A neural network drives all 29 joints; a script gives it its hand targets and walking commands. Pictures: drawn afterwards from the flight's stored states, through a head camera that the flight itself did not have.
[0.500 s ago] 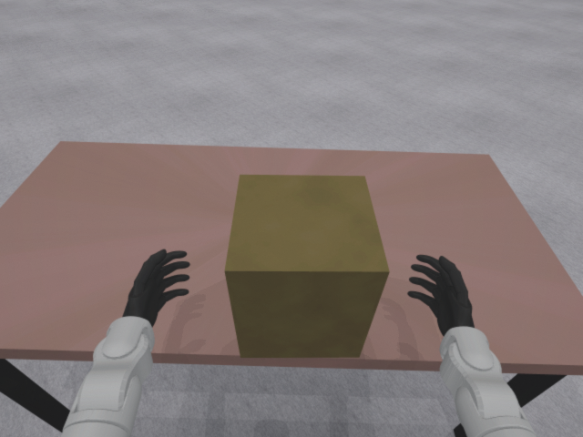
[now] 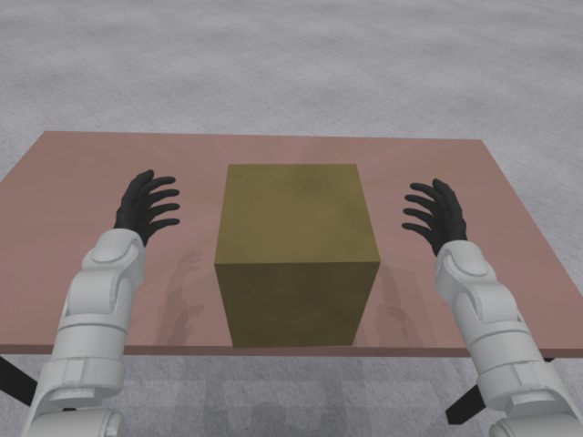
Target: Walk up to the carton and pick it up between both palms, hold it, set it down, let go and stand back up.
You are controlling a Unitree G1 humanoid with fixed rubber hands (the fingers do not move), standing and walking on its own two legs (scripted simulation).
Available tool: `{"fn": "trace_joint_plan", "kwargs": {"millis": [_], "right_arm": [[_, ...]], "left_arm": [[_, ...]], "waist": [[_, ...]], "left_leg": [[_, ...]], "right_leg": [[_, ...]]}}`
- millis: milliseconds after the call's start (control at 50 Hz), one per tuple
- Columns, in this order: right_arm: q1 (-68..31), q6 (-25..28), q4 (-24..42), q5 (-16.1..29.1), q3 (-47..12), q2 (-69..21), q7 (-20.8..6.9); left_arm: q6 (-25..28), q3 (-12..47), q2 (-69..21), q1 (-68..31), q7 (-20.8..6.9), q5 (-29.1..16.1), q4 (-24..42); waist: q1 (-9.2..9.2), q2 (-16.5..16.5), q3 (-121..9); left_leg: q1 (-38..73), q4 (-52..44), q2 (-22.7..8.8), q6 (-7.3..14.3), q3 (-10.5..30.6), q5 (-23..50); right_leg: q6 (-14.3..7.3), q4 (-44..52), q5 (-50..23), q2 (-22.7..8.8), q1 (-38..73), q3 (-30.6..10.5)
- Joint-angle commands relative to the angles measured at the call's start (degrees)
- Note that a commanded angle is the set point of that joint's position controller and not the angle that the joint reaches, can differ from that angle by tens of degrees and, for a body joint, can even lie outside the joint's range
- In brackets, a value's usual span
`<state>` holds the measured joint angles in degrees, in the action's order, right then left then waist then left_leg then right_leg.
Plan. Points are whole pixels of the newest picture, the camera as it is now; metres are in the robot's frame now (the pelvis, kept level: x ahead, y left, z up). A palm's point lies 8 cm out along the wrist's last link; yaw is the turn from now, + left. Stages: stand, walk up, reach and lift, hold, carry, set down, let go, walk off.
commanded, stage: reach and lift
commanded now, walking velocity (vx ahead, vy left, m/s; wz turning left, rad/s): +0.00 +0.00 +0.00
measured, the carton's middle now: (293, 258) +0.42 +0.03 -0.01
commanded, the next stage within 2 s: none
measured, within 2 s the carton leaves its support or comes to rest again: neither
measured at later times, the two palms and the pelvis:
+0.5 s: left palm (131, 165) +0.42 +0.24 +0.18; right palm (451, 173) +0.43 -0.18 +0.18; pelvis +0.00 +0.00 +0.00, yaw +1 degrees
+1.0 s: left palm (148, 214) +0.41 +0.24 +0.10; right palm (419, 213) +0.43 -0.16 +0.10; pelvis -0.01 +0.00 -0.01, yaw +1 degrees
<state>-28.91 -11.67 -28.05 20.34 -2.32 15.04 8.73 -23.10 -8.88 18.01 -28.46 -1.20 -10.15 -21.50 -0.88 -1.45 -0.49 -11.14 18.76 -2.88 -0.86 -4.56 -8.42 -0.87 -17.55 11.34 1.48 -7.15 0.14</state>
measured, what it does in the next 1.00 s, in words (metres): stands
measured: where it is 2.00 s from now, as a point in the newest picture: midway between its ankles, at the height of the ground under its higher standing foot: outside the picture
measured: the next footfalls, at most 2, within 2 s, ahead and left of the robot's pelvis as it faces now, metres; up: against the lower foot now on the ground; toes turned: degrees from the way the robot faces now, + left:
none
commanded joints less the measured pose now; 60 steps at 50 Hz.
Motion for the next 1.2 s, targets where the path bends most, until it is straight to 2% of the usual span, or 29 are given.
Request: {"fn": "trace_joint_plan", "kwargs": {"millis": [0, 300, 500, 600, 700, 800, 880, 960, 1060, 1180], "right_arm": [[-22.59, 0.42, 6.06, 0.89, 2.43, 8.05, 0.04], [-40.14, -2.42, -6.92, 3.36, 2.24, 12.00, -1.38], [-51.46, -2.73, -17.48, 4.98, 1.08, 14.55, -2.84], [-53.01, -2.35, -24.34, 5.31, -0.61, 14.03, -3.29], [-50.19, 0.22, -28.71, 4.80, -1.97, 11.82, -3.21], [-45.86, 6.00, -28.93, 2.41, -1.55, 8.88, -3.12], [-47.33, 11.77, -26.19, -0.14, 0.83, 8.95, -3.38], [-48.90, 15.72, -26.39, -2.62, 2.78, 9.45, -3.43], [-48.02, 19.18, -33.42, -2.75, 1.37, 8.77, -3.23], [-46.16, 23.41, -42.48, 1.38, -3.26, 7.43, -3.91]], "left_arm": [[0.66, -2.08, 8.95, -23.05, 0.15, -0.28, 6.70], [-0.81, 1.03, 12.71, -39.76, 1.19, -1.70, -5.73], [0.70, 4.68, 14.00, -51.46, 2.07, -3.31, -16.14], [2.80, 6.28, 13.26, -52.81, 1.82, -3.33, -23.72], [7.62, 6.96, 11.70, -50.02, 0.98, -2.11, -29.95], [16.18, 6.85, 9.61, -46.47, 0.44, -0.81, -33.43], [23.92, 6.99, 9.34, -49.81, 1.30, -1.64, -32.86], [29.21, 8.17, 8.44, -52.46, 2.33, -3.42, -34.68], [34.02, 8.92, 7.33, -50.81, 2.07, -3.90, -43.22], [38.98, 9.67, 6.34, -47.87, 1.29, -3.38, -53.98]], "waist": [[0.31, 2.63, -21.99], [1.22, 3.44, -27.50], [1.26, 3.61, -31.20], [1.22, 3.17, -30.20], [0.96, 2.85, -28.02], [0.24, 3.56, -27.91], [0.11, 5.04, -33.53], [1.17, 5.64, -41.21], [1.83, 3.97, -42.90], [1.00, 2.53, -37.92]], "left_leg": [[16.73, 2.82, 2.40, 0.47, 1.97, 17.44], [16.20, 4.31, 2.16, 0.61, 3.29, 18.07], [15.25, 5.16, 2.04, 0.42, 3.95, 18.50], [14.14, 5.05, 2.01, 0.40, 4.04, 18.19], [12.57, 4.79, 2.15, 0.12, 3.78, 18.71], [11.50, 5.64, 2.15, -0.71, 3.66, 19.57], [11.01, 7.45, 1.97, -2.03, 3.32, 19.55], [10.04, 10.09, 1.64, -2.86, 3.34, 19.46], [5.82, 12.73, 1.50, -2.74, 3.69, 20.57], [0.03, 13.78, 1.39, -2.01, 4.06, 20.54]], "right_leg": [[3.31, 1.36, -17.46, 0.88, -3.16, 0.13], [3.39, 1.00, -19.86, 1.25, -5.09, 1.42], [3.47, 0.63, -21.52, 1.28, -7.08, 1.99], [3.46, 0.81, -21.24, 1.19, -7.43, 1.80], [3.30, 1.18, -19.35, 1.09, -7.16, 1.49], [2.74, 1.00, -15.82, 1.01, -9.09, 1.65], [2.38, -0.45, -14.65, 1.04, -12.50, 2.31], [2.23, -2.74, -16.44, 0.96, -15.89, 2.69], [2.65, -5.57, -19.29, 0.47, -17.19, 2.39], [2.81, -7.25, -16.75, -0.22, -20.86, 2.13]]}}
